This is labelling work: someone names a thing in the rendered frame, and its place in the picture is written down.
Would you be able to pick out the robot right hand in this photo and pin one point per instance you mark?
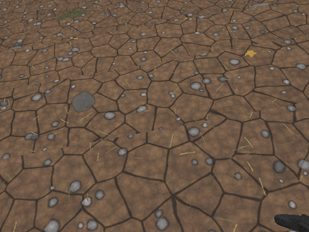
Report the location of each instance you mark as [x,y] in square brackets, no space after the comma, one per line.
[294,222]

